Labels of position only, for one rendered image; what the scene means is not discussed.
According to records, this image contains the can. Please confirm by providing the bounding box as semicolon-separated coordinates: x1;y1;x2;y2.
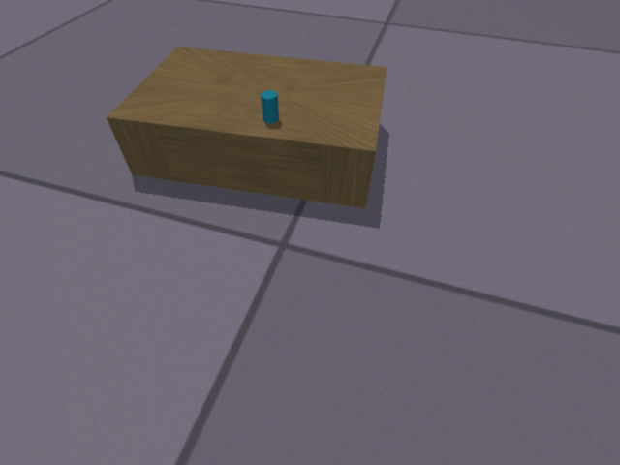
261;90;279;123

